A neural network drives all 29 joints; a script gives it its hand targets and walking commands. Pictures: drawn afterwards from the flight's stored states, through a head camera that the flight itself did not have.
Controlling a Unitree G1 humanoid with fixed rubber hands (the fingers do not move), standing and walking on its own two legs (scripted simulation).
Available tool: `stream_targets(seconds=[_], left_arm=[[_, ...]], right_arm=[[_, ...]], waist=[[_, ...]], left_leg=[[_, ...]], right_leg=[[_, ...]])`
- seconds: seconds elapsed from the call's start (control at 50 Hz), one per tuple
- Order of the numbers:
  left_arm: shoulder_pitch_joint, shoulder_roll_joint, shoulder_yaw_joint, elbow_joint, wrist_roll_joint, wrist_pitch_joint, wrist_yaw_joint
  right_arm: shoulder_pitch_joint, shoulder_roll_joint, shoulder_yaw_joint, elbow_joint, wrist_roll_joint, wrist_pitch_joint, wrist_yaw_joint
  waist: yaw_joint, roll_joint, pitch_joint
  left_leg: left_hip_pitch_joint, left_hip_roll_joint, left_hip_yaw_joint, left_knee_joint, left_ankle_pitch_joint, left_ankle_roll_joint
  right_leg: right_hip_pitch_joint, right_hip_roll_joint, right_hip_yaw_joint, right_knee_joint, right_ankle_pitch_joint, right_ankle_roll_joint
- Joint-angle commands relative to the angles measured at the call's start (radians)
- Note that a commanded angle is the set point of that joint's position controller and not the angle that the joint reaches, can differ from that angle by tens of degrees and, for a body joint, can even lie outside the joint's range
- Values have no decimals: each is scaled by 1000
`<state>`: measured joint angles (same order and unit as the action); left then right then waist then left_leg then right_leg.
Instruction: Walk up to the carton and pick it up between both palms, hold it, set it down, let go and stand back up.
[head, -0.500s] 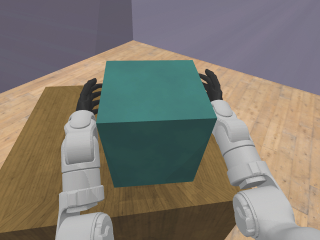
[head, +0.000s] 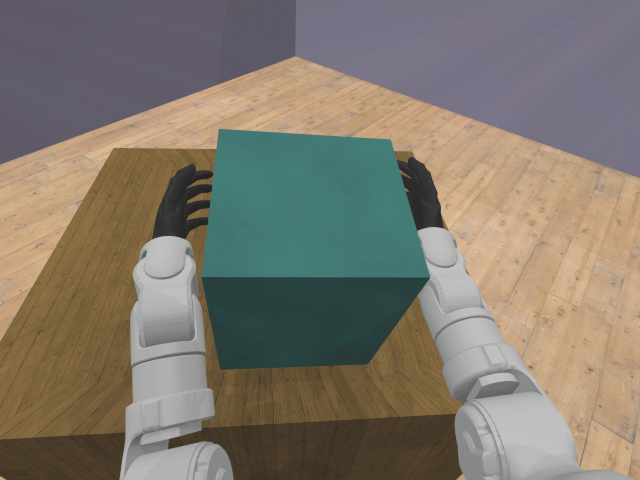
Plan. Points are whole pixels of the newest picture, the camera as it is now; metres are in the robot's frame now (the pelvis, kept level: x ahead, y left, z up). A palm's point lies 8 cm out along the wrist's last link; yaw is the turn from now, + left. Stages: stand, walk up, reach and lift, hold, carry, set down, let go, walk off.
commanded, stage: set down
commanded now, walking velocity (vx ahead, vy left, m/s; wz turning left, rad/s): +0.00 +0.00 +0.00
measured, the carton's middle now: (301, 259) +0.36 +0.04 +0.10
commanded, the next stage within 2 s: none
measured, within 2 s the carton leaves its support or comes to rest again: neither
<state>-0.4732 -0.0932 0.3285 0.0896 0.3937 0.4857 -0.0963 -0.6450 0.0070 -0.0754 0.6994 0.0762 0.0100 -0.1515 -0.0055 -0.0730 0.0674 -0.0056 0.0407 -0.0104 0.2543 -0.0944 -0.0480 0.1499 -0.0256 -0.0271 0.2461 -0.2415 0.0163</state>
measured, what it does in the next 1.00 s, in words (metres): stands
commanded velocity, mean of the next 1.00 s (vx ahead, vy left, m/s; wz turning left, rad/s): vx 0.00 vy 0.00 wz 0.00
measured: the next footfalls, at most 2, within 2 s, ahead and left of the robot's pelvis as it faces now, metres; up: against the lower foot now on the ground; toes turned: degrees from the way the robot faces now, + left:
none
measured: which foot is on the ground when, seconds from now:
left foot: down 0.00-1.00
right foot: down 0.00-1.00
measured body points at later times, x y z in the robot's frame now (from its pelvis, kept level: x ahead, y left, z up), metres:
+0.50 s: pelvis +0.00 +0.00 +0.00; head -0.02 +0.02 +0.45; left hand +0.36 +0.17 +0.14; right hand +0.40 -0.13 +0.14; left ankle +0.04 +0.15 -0.75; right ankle -0.05 -0.12 -0.75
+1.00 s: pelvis +0.01 -0.01 +0.00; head +0.00 +0.00 +0.45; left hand +0.37 +0.17 +0.10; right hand +0.42 -0.13 +0.12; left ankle +0.04 +0.15 -0.75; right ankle -0.05 -0.12 -0.75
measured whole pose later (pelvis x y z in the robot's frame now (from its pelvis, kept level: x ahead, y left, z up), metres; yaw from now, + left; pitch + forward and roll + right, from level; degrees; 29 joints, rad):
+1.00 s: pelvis +0.01 -0.01 +0.00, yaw -2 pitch -1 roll +0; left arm -0.52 -0.14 0.38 0.42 0.36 0.23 0.01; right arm -0.74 -0.04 -0.18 0.96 -0.03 -0.17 -0.08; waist 0.08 -0.03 0.01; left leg -0.13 0.08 0.02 0.22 -0.07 -0.07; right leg -0.01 0.00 0.00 0.26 -0.23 0.00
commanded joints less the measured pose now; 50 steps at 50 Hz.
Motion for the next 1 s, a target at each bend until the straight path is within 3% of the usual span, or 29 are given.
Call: stream_targets(seconds=[0.0,0.02,0.08,0.14,0.18,0.22,0.24,0.26,0.28,0.32,0.34,0.36,0.44,0.5,0.52,0.58,0.6,0.62,0.66,0.68,0.7,0.74,0.76,0.82,0.84,0.88,0.92,0.98], left_arm=[[-561,-411,-525,-126,-178,-112,-78],[-559,-427,-560,-148,-196,-128,-65],[-553,-427,-615,-202,-245,-172,-32],[-495,-378,-565,-81,-201,-151,-37],[-464,-368,-502,-23,-168,-121,-59],[-469,-384,-455,0,-149,-113,-79],[-480,-393,-447,22,-150,-106,-88],[-487,-405,-429,-3,-138,-113,-93],[-480,-388,-410,27,-130,-102,-102],[-507,-400,-400,15,-111,-114,-97],[-494,-401,-367,68,-101,-112,-97],[-478,-405,-372,48,-95,-113,-95],[-558,-435,-427,4,-119,-173,-53],[-547,-437,-438,41,-134,-208,-23],[-557,-455,-445,29,-137,-215,-17],[-623,-473,-485,38,-161,-257,18],[-618,-477,-491,59,-161,-264,25],[-643,-476,-484,63,-164,-275,27],[-603,-456,-446,145,-145,-275,18],[-645,-458,-434,175,-147,-282,11],[-637,-450,-404,224,-120,-270,0],[-640,-458,-390,185,-108,-280,-7],[-608,-463,-365,213,-92,-271,-12],[-636,-463,-324,214,-91,-299,-12],[-631,-450,-336,212,-97,-304,-11],[-599,-458,-329,206,-94,-319,-7],[-589,-469,-322,198,-90,-340,2],[-596,-442,-288,226,-79,-342,5]], right_arm=[[-678,425,343,-382,26,-161,93],[-678,410,358,-413,29,-179,93],[-643,422,409,-439,30,-187,85],[-586,365,360,-339,2,-151,76],[-546,358,347,-275,-14,-117,78],[-544,394,340,-250,-12,-105,83],[-568,412,349,-255,-14,-106,80],[-553,416,347,-226,-8,-110,84],[-556,407,347,-212,-8,-99,85],[-539,422,324,-162,-13,-104,97],[-565,414,303,-183,-27,-115,100],[-559,425,323,-172,-24,-116,105],[-650,408,288,-191,-30,-176,125],[-651,409,279,-167,-56,-193,140],[-641,407,280,-158,-55,-204,144],[-686,406,259,-138,-77,-226,150],[-680,402,248,-127,-78,-228,155],[-657,409,223,-78,-95,-227,158],[-633,398,187,-36,-118,-215,153],[-627,397,152,14,-135,-203,155],[-634,402,126,21,-143,-197,154],[-604,412,129,75,-138,-194,166],[-578,404,116,95,-135,-184,168],[-639,426,124,84,-142,-207,175],[-616,414,122,102,-138,-205,173],[-638,434,154,74,-134,-220,175],[-623,448,164,98,-127,-234,180],[-657,431,163,101,-123,-231,190]], waist=[[-5,80,-440],[-21,104,-506],[-7,89,-599],[-17,94,-488],[-12,61,-372],[-1,36,-322],[20,37,-297],[19,51,-304],[17,33,-258],[29,67,-265],[34,50,-257],[54,53,-270],[63,88,-399],[81,78,-439],[70,80,-467],[82,89,-551],[70,113,-541],[57,91,-514],[48,57,-484],[27,68,-449],[26,65,-410],[43,88,-430],[35,83,-365],[88,74,-413],[80,70,-423],[102,71,-435],[107,68,-439],[146,57,-427]], left_leg=[[320,-58,106,100,435,2],[362,-55,97,126,474,-7],[371,-53,97,136,512,-9],[320,-56,100,103,373,8],[263,-53,100,66,291,31],[228,-61,114,39,241,43],[218,-60,117,38,243,41],[210,-63,120,43,275,37],[203,-64,120,33,236,42],[199,-63,122,36,264,36],[198,-62,126,27,246,36],[209,-57,131,40,289,32],[254,-47,126,53,341,13],[280,-31,125,59,354,8],[292,-30,122,64,361,9],[311,-18,113,74,390,1],[317,-21,113,83,391,-1],[308,-17,113,76,361,0],[279,-21,117,66,324,17],[258,-24,119,52,289,18],[235,-30,128,45,250,24],[242,-30,133,44,284,20],[211,-28,125,35,255,24],[185,-38,143,37,324,15],[173,-44,139,43,351,17],[153,-47,147,44,389,11],[143,-46,148,50,400,9],[149,-35,150,40,386,19]], right_leg=[[-148,79,-118,-17,369,54],[-161,82,-122,-17,396,51],[-121,74,-97,8,535,54],[-130,58,-91,-12,457,54],[-164,56,-89,-32,358,56],[-151,43,-80,-35,351,69],[-153,39,-77,-31,383,78],[-133,39,-75,-27,407,75],[-143,44,-82,-35,361,76],[-148,47,-81,-32,317,56],[-167,52,-85,-39,291,57],[-156,61,-89,-28,325,56],[-187,73,-95,-24,303,39],[-230,85,-104,-27,265,27],[-235,83,-106,-31,258,22],[-271,86,-105,-29,264,16],[-291,86,-100,-32,247,9],[-303,82,-107,-38,212,11],[-288,74,-97,-49,218,14],[-292,65,-95,-50,198,22],[-286,56,-87,-54,194,32],[-272,56,-85,-45,212,33],[-281,58,-81,-51,178,31],[-222,53,-76,-23,297,49],[-207,53,-69,-13,354,52],[-172,53,-65,8,452,58],[-168,49,-69,18,486,61],[-197,54,-63,2,408,51]])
